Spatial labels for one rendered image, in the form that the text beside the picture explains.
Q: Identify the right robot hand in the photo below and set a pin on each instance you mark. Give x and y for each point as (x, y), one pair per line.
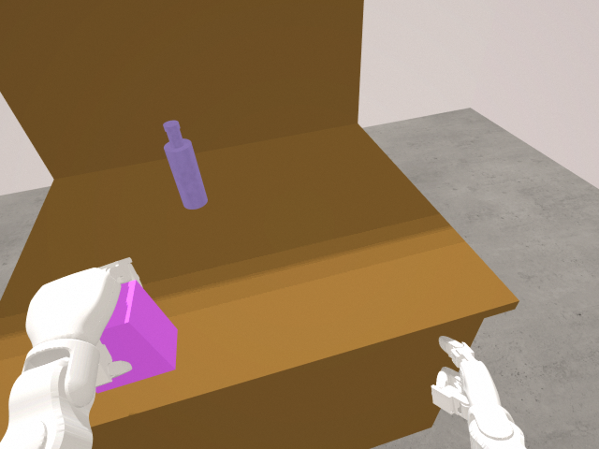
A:
(456, 392)

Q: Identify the sponge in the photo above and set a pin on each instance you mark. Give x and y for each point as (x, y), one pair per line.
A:
(139, 333)

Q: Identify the left robot hand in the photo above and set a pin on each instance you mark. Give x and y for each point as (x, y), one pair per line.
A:
(79, 306)

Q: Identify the table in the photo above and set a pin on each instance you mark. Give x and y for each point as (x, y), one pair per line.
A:
(309, 293)

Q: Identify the robot left forearm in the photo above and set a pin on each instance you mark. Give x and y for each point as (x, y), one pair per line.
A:
(50, 402)

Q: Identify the robot right forearm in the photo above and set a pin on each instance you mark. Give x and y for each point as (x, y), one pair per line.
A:
(492, 427)

